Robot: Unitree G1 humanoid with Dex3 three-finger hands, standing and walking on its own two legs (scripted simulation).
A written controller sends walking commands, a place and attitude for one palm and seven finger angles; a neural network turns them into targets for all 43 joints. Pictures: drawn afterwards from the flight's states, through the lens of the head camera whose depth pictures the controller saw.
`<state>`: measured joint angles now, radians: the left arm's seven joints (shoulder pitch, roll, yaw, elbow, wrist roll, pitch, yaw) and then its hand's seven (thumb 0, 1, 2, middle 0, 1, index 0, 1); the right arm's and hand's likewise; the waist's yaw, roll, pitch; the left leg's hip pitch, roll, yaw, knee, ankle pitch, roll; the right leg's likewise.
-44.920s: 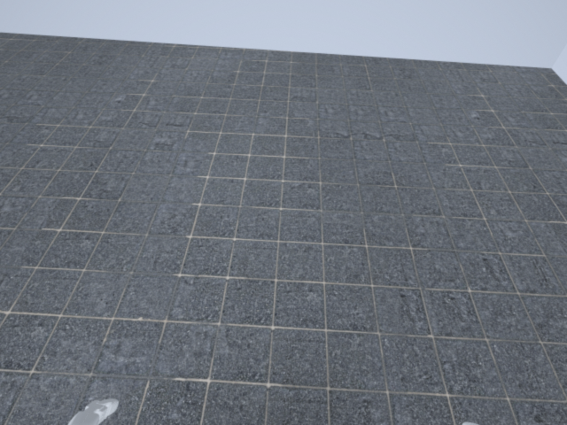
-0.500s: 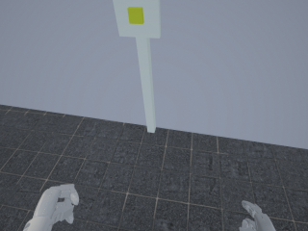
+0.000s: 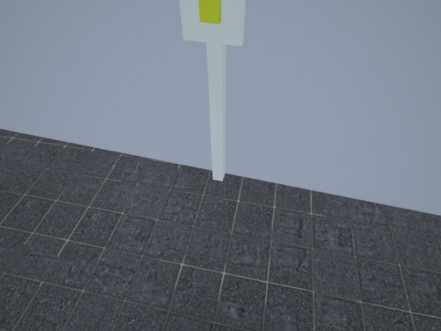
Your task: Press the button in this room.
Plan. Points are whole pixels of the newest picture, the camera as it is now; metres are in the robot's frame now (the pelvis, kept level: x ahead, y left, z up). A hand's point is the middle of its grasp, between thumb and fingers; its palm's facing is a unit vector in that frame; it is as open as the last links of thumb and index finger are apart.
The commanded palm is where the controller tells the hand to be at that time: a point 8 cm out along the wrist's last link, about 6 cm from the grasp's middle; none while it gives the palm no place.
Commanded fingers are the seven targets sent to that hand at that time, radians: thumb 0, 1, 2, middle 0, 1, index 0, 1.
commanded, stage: let the arm hang, fingers relaxed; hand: left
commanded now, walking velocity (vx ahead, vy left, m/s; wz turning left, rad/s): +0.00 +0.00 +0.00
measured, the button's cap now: (210, 10) +0.99 +0.10 +0.16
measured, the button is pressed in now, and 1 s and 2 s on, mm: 0 0 0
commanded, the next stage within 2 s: stand and wait in 0.44 s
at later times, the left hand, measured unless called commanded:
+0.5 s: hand out of the picture +0.12 +0.21 -0.15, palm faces -0.03 -0.96 -0.29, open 7.4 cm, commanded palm none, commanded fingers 0.00 0.90 0.90 -0.20 -0.30 -0.20 -0.30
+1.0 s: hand out of the picture +0.15 +0.21 -0.15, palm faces -0.03 -0.94 -0.34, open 7.4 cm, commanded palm none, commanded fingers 0.00 0.90 0.90 -0.20 -0.30 -0.20 -0.30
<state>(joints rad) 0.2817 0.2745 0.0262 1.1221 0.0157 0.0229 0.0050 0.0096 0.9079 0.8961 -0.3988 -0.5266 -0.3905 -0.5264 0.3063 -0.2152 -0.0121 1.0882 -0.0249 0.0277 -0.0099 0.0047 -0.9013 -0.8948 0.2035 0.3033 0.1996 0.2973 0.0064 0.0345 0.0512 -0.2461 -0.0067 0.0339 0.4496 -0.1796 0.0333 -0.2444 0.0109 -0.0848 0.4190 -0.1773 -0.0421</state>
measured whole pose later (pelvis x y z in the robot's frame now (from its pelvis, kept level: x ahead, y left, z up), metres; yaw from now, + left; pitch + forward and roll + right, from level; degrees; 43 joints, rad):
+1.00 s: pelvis +0.06 -0.03 +0.01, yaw -1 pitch -1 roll +0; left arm 0.09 0.30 0.02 1.14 0.01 -0.03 0.01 0.01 0.91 0.90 -0.21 -0.30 -0.20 -0.30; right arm 0.11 -0.31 -0.01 1.12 -0.02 0.00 -0.01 0.00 -0.90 -0.89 0.20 0.30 0.20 0.30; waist -0.01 0.03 0.06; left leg -0.09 0.02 0.04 0.30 -0.20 -0.01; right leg -0.11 0.05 -0.07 0.30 -0.18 -0.07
